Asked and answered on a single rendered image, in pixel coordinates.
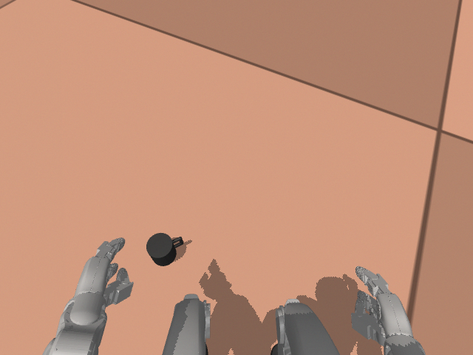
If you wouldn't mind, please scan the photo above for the left robot hand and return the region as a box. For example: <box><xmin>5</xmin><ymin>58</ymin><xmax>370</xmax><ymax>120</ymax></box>
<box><xmin>74</xmin><ymin>237</ymin><xmax>134</xmax><ymax>307</ymax></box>

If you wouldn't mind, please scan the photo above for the mug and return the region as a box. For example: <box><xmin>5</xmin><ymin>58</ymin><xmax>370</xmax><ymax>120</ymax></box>
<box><xmin>146</xmin><ymin>233</ymin><xmax>183</xmax><ymax>266</ymax></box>

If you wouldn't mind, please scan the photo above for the right robot hand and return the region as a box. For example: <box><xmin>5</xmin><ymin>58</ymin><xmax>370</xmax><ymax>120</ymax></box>
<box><xmin>351</xmin><ymin>266</ymin><xmax>414</xmax><ymax>346</ymax></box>

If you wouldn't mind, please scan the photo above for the right robot arm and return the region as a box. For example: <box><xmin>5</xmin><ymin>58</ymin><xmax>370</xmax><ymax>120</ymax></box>
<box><xmin>384</xmin><ymin>335</ymin><xmax>426</xmax><ymax>355</ymax></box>

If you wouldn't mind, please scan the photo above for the left robot arm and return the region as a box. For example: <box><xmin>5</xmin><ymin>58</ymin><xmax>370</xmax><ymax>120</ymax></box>
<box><xmin>42</xmin><ymin>293</ymin><xmax>107</xmax><ymax>355</ymax></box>

